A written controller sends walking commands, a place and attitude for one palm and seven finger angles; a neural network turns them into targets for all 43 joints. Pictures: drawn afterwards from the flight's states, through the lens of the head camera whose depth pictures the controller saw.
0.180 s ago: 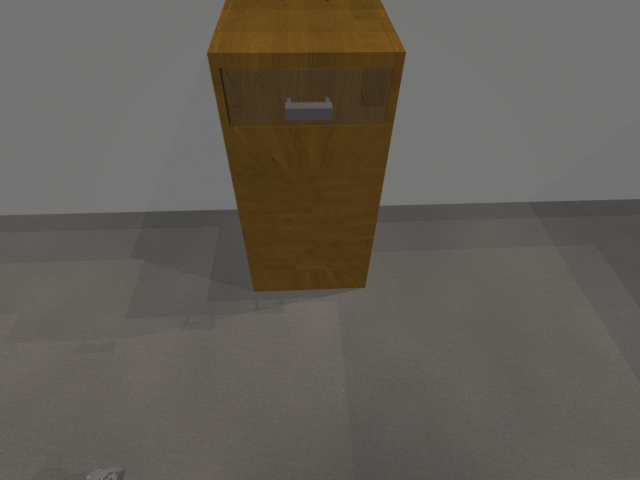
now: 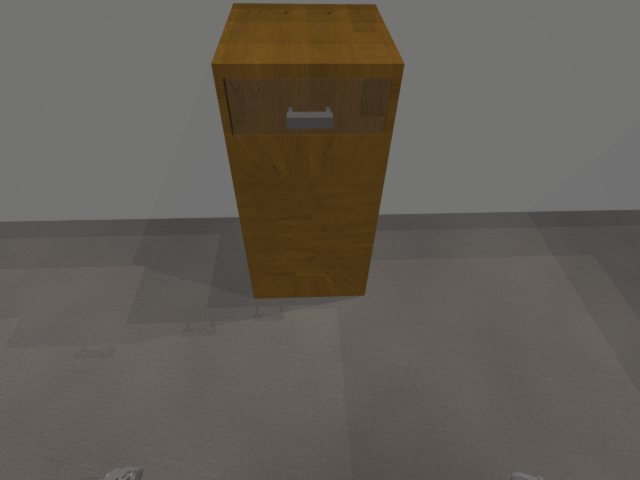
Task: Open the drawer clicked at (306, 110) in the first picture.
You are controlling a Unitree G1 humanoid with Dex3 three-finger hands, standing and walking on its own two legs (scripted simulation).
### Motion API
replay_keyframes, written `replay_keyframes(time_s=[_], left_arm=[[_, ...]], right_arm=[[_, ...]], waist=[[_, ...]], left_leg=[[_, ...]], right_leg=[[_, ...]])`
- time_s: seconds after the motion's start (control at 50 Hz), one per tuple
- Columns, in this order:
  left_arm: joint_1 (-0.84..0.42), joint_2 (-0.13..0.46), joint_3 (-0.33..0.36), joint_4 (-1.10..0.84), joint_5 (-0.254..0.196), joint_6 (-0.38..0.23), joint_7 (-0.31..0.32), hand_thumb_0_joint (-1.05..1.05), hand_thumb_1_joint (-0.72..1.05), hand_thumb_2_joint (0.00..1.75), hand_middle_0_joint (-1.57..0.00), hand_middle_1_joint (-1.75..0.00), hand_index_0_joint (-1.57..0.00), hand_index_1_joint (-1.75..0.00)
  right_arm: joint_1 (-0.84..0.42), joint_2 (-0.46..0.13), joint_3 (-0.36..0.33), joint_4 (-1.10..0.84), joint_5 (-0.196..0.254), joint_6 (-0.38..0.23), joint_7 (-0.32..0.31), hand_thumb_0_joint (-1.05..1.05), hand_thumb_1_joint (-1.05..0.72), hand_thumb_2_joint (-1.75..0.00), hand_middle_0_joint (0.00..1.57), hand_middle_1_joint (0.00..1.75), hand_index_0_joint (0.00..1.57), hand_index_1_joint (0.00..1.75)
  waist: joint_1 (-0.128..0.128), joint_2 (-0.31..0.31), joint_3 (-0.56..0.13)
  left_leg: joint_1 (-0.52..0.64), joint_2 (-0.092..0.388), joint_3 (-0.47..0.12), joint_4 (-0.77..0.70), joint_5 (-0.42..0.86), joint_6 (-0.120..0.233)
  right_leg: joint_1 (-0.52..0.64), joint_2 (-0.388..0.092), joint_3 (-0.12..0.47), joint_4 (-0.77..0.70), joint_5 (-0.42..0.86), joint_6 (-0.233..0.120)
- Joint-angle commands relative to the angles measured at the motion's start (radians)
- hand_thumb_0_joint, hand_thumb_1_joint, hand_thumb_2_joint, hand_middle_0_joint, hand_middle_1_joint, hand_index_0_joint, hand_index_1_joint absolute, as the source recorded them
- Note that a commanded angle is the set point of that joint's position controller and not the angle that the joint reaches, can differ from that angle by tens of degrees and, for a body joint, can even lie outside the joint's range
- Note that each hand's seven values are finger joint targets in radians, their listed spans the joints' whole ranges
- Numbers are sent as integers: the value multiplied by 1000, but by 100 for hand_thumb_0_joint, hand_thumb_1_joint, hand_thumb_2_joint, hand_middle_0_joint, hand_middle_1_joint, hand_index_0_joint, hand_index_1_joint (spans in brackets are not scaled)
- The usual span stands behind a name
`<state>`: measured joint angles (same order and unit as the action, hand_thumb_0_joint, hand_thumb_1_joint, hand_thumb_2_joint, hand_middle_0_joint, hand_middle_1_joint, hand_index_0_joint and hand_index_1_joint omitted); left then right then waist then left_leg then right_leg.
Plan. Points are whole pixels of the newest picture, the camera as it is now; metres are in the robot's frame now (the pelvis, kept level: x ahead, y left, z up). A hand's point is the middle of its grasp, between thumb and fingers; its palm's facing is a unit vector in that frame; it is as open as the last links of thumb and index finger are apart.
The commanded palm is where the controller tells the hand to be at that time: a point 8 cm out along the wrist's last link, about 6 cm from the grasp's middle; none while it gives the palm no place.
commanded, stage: stand and wait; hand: left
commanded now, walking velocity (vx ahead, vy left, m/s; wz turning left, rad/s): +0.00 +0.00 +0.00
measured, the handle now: (309, 115) +0.89 +0.09 +0.02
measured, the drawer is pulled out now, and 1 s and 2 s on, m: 0.00 0.00 0.00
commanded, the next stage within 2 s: look at it before walking up in 0.64 s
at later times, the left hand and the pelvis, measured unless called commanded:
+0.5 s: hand out of the picture +0.05 +0.24 -0.15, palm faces -0.02 -0.94 -0.34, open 7.4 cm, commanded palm none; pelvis -0.01 -0.01 +0.00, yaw +0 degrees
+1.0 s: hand out of the picture +0.07 +0.23 -0.15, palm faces -0.02 -0.94 -0.34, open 7.4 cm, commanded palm none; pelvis -0.01 -0.02 +0.01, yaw +0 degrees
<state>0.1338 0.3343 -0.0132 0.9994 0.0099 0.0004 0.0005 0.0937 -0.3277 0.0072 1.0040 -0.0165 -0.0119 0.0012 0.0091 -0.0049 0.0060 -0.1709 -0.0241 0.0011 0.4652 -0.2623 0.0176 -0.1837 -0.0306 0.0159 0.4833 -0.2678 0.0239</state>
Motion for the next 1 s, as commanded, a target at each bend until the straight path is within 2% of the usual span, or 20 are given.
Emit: replay_keyframes(time_s=[0.0,0.12,0.2,0.52,0.66,0.98], left_arm=[[-43,210,51,-61,4,-22,14,0,90,90,-20,-30,-20,-30],[-44,203,51,-46,5,-22,12,0,90,90,-20,-30,-20,-30],[-35,204,52,-33,3,-25,11,0,90,90,-20,-30,-20,-30],[-30,211,49,13,1,-27,12,0,90,90,-20,-30,-20,-30],[-37,211,48,14,2,-26,11,0,90,90,-20,-30,-20,-30],[-38,209,49,14,2,-30,11,0,90,90,-20,-30,-20,-30]], right_arm=[[-47,-206,-54,-60,3,-24,-15,0,-90,-90,20,30,20,30],[-45,-203,-52,-40,3,-23,-14,0,-90,-90,20,30,20,30],[-32,-206,-50,-24,6,-25,-15,0,-90,-90,20,30,20,30],[-13,-209,-45,32,8,-22,-13,0,-90,-90,20,30,20,30],[-11,-211,-44,38,7,-21,-12,0,-90,-90,20,30,20,30],[-14,-212,-43,40,8,-24,-13,0,-90,-90,20,30,20,30]], waist=[[-8,-2,-43],[-10,12,-26],[-8,9,-54],[-8,-3,-32],[-9,-1,-9],[-11,1,-30]], left_leg=[[10,122,-98,-90,208,28],[-2,122,-101,-116,134,23],[12,127,-103,-115,164,22],[18,131,-107,-138,141,14],[8,130,-108,-156,98,11],[38,138,-103,-155,162,8]], right_leg=[[8,-78,73,-79,188,-55],[-2,-78,84,-111,120,-54],[22,-81,84,-111,149,-55],[19,-87,100,-149,126,-56],[-1,-82,106,-165,67,-55],[19,-84,100,-166,149,-53]])
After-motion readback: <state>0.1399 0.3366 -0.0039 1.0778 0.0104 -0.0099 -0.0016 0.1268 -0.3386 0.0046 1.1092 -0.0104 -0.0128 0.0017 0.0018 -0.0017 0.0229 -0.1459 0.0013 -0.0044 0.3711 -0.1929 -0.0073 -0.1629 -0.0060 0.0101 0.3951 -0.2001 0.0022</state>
